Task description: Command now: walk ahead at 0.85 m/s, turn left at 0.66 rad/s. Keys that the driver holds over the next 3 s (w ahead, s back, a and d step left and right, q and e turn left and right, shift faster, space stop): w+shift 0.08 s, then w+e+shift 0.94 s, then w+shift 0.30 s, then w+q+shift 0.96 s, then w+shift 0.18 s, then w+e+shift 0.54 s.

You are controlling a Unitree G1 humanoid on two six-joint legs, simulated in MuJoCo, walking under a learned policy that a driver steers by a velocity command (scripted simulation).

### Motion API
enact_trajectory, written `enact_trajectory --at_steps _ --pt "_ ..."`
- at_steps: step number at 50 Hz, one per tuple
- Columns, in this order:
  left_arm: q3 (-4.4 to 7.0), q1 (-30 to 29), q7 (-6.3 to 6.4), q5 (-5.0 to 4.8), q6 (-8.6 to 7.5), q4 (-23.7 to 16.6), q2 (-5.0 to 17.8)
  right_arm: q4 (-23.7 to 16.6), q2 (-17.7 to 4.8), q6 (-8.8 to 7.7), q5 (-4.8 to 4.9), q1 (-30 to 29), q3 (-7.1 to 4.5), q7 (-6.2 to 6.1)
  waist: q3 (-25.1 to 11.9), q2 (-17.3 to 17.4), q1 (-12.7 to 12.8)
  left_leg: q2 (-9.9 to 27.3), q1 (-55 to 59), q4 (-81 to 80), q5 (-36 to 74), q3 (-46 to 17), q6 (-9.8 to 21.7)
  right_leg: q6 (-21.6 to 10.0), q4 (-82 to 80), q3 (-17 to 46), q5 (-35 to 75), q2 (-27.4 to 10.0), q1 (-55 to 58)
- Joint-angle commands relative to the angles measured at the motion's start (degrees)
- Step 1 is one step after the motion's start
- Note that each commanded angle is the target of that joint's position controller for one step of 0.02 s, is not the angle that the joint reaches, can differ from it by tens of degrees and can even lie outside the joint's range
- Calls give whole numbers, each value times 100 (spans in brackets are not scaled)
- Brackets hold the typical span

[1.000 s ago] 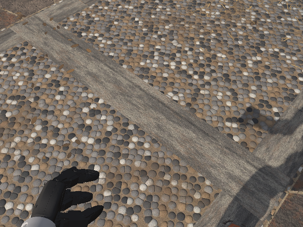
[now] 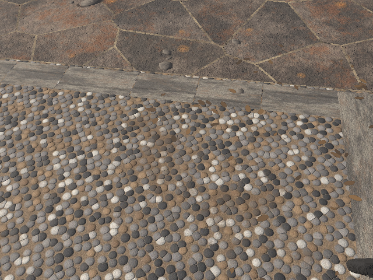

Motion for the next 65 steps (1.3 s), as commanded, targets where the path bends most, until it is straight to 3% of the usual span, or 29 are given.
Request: enact_trajectory --at_steps 1,9,11,12,13,14,15,17,19,23,28,30,33,34,35,36,37,38,39,41,46,52,54,56,57,58,59,61,65 --pt "153 194 -67 13 -221 -232 703 -344 -188 -65 -15 -250 39 89 468 -737 -52 227 -1363 297 411 -324 -27 -672 -1522 1580 -1622 -1260 795" --pt "150 969 -109 -117 -179 371 787 -453 -10 -265 29 -1475 274 218 1066 -1180 252 461 388 -2655 190 921 153 -812 -1919 482 1090 -1216 635" --pt "182 1010 -109 -155 -139 521 1005 -276 -120 -319 14 -884 218 79 717 -1270 -113 15 1732 -3104 -525 1114 328 -858 -960 309 3813 -1259 639" --pt "188 869 -108 -198 -146 555 1085 109 -267 -371 27 327 112 -39 125 -1070 -798 -177 3221 -3422 -209 1093 411 -828 401 54 5079 -1093 341" --pt "174 618 -118 -251 -211 449 1061 452 -579 -427 -69 1526 -31 -181 -623 -935 -1475 365 5106 -3321 -245 515 464 -744 2058 -62 4098 -811 -918" --pt "-39 654 -194 -324 -275 33 116 504 -1319 -488 -234 2275 -199 -323 -1764 810 -1542 2472 6879 -3896 -2823 -2173 715 -593 4426 0 -377 -85 -2892" --pt "39 193 -167 -366 -290 -156 376 491 -1410 -488 -139 2506 -214 -381 -2102 820 -1698 3033 6185 -5057 -3501 -3991 687 -754 5351 810 -1029 227 -3251" --pt "46 -184 -198 -292 -191 -158 318 729 -634 -500 -87 1581 -25 -393 -237 211 -1032 2504 4615 -5016 -1994 -2258 611 -741 5295 622 -36 -339 -3606" --pt "26 110 -288 -179 -13 74 89 813 -176 -541 5 1117 111 -405 287 491 -540 2011 3637 -5386 -932 -1066 466 -553 4954 535 173 -532 -3141" --pt "-14 -498 -439 -128 256 -107 -152 1177 109 -735 152 1236 162 -372 885 388 -318 1889 3378 -5885 591 288 417 -466 4909 395 655 -621 -3691" --pt "-146 -1603 -611 -149 224 -623 -91 1432 -44 -843 111 1048 127 -450 1280 131 -119 1530 3129 -6308 2572 1909 219 -768 2862 -365 1848 -433 -2973" --pt "-170 -1804 -637 -158 213 -695 -73 1562 -335 -843 142 1345 85 -506 1095 -6 -160 1549 3493 -5939 5127 2122 115 -1015 2256 -968 2000 64 -2150" --pt "4 -90 -492 -223 248 -275 434 1460 -989 -594 41 1065 -99 -620 -101 490 822 1825 4139 -3384 8054 2015 68 -1310 2245 -1025 1006 679 -363" --pt "170 1098 -400 -200 245 77 755 1336 -1056 -489 20 797 -128 -614 -659 394 1336 1838 3661 -1738 7613 1834 161 -1471 1946 -727 639 782 983" --pt "346 1471 -246 -204 273 279 1040 1384 -811 -463 3 803 -85 -522 -658 -229 1329 1212 2596 436 4107 1828 67 -1630 1462 -196 323 679 2009" --pt "427 867 -172 -245 339 225 1453 1138 234 -550 -108 869 207 -434 -80 -1724 495 239 498 2775 -1413 1521 -99 -1843 1641 1410 1165 -164 2313" --pt "508 583 -173 -151 381 -106 1866 470 25 -691 60 1140 244 -406 -1403 -1846 141 42 -929 3398 -1437 237 -151 -2902 39 4289 -283 -1051 3527" --pt "502 478 -135 -158 372 -206 1569 477 -314 -827 1 692 244 -421 -945 -705 252 410 -1252 2917 -945 -90 -96 -2671 -938 4892 -1306 -1249 3077" --pt "424 320 -91 -165 327 -122 1235 522 -396 -869 13 543 248 -422 -104 -55 -24 655 -1078 2233 -557 -90 -97 -2385 -1133 4561 -1241 -1113 2052" --pt "330 11 -35 -188 142 -116 1004 567 -246 -700 -156 493 322 -454 416 409 -481 992 -283 1389 -575 -102 -259 -2161 -1086 3543 -191 -636 488" --pt "260 79 -80 -234 -121 -101 840 118 50 -393 -100 -574 465 -347 955 176 -403 1156 468 -1063 398 352 -592 -1974 -1513 2328 911 190 -1146" --pt "362 539 -101 -302 -125 74 977 -129 13 -474 87 -1301 488 -311 553 -389 140 600 1079 -3275 2050 456 -297 -1420 -1025 2333 3111 89 297" --pt "365 476 -43 -285 -145 121 1064 54 -195 -509 63 -776 386 -360 201 -446 -88 348 1942 -3631 1747 505 -139 -1178 -440 2284 4453 -5 776" --pt "381 152 -57 -149 -161 138 1319 553 -650 -542 115 1040 135 -507 -706 -485 -1142 278 3602 -3565 796 616 53 -972 1604 2062 5396 7 854" --pt "278 -67 -47 -81 -221 77 937 841 -914 -557 49 2263 -7 -632 -1209 -303 -1700 885 4934 -3294 -365 19 179 -913 3327 1790 4384 213 -56" --pt "25 707 -75 -292 -245 -133 -122 932 -1427 -604 -211 2403 -126 -621 -1802 1683 -996 2573 6341 -4088 -2275 -3134 812 -665 5387 1268 -630 1103 -2002" --pt "-78 815 -68 -258 -234 -110 143 895 -1192 -560 -96 1877 -152 -495 -1742 1730 -805 2762 6016 -5156 -3267 -5108 1082 -746 5848 1126 -824 930 -2827" --pt "-28 -288 -122 -81 -138 -153 541 906 -349 -560 -15 1060 -21 -396 -242 -82 -726 2231 4335 -5190 -2303 -3181 999 -705 5407 902 167 320 -2844" --pt "-183 -814 -314 14 1 -479 139 1590 35 -720 58 1638 131 -361 387 190 -448 1633 3356 -5493 -721 -1586 778 -632 4620 1035 -3 91 -2832"
Next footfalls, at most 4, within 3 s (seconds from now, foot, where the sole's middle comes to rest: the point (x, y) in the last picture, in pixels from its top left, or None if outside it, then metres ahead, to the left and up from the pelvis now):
0.26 left None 0.29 0.18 -0.78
0.70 right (226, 229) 0.71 -0.04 -0.78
1.14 left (241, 141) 1.17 -0.11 -0.78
1.58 right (329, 121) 1.31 -0.55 -0.78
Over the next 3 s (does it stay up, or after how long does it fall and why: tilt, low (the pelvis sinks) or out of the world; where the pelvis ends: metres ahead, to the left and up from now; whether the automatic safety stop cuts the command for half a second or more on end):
stays up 2.47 -0.68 -0.01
